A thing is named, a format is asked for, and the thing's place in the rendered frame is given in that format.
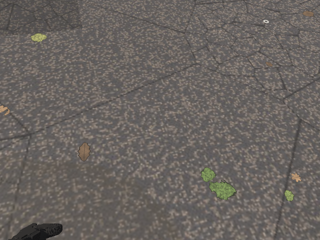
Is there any robot left hand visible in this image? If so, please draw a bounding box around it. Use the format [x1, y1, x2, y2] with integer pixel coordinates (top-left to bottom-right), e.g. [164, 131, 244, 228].
[8, 223, 63, 240]

